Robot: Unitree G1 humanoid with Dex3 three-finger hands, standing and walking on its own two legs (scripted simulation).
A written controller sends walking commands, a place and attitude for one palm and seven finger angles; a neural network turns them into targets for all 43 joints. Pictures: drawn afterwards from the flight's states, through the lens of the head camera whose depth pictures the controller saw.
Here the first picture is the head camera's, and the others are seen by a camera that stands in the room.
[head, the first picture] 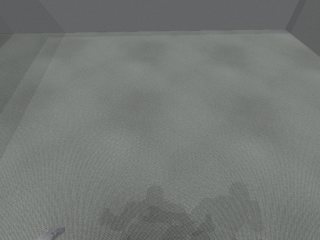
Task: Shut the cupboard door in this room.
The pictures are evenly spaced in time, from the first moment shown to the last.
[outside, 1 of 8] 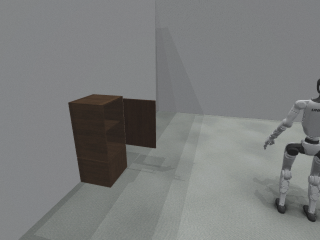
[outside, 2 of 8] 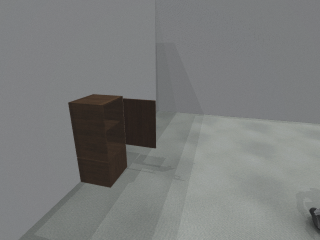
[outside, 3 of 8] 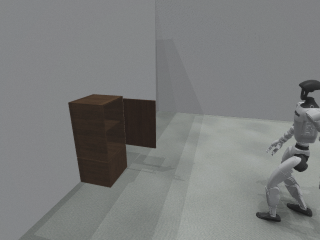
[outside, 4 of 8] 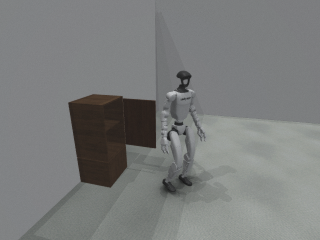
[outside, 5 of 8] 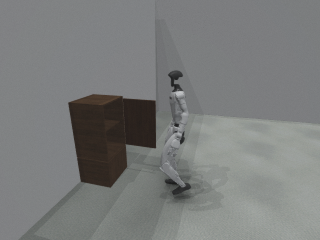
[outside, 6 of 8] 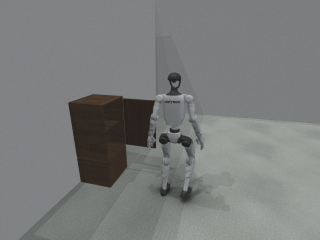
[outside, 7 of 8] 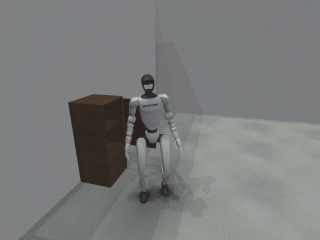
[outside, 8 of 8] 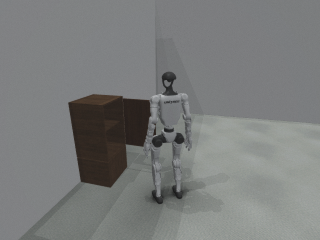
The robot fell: no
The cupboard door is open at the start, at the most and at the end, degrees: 89 89 89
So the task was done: no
